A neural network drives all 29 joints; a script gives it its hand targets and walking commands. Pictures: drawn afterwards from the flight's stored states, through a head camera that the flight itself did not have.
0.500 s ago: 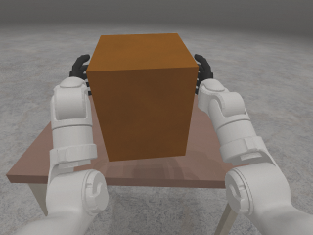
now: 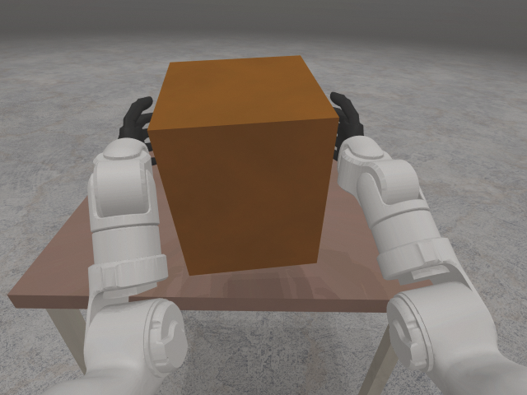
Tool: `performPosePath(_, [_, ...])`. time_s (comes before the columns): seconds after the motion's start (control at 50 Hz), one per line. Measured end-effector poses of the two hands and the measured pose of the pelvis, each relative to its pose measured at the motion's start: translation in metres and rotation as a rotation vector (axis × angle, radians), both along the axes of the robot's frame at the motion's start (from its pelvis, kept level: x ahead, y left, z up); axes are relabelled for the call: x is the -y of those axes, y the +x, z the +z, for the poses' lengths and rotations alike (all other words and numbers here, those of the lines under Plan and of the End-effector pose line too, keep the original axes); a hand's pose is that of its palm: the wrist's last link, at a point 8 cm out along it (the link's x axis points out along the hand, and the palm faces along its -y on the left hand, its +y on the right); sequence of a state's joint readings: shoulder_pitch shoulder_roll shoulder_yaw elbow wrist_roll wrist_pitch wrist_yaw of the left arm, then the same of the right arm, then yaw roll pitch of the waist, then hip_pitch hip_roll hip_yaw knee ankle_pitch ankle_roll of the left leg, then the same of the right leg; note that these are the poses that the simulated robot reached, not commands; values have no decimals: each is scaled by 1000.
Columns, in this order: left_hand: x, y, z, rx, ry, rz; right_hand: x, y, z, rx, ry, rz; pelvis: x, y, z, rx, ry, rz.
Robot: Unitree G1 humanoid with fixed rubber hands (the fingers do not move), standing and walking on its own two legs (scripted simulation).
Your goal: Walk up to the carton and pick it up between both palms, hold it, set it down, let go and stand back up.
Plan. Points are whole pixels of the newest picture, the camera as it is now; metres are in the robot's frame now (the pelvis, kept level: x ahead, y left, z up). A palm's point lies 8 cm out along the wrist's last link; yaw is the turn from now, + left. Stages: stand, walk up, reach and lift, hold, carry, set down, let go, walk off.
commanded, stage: hold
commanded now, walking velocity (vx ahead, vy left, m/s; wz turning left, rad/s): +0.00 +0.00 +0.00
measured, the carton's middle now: (245, 165) +0.40 +0.02 +0.24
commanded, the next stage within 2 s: none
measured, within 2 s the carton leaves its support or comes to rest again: neither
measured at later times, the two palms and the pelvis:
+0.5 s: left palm (136, 152) +0.36 +0.16 +0.29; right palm (353, 147) +0.36 -0.13 +0.29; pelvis +0.00 +0.00 +0.00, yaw +0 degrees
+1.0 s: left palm (136, 153) +0.36 +0.16 +0.28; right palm (350, 144) +0.36 -0.13 +0.29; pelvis +0.00 +0.00 +0.00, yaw +1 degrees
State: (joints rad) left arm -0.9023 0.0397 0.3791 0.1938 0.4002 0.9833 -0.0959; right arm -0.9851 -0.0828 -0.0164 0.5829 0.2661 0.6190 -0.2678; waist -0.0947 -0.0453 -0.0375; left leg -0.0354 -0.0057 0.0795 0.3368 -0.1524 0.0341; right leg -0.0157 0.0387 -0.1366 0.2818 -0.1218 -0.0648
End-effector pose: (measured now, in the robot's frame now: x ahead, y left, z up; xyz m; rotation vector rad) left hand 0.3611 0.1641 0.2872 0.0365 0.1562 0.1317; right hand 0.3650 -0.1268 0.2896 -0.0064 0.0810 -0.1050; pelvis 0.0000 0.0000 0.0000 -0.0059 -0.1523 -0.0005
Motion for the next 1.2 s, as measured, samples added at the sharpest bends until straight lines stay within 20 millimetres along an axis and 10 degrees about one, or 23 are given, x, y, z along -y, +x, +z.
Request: performPosePath(1.2, [10, 5, 12, 1, 50, -16, 9, 0, -8, -1, 24, -13, -3, 2, 0, -1, -1, 8])
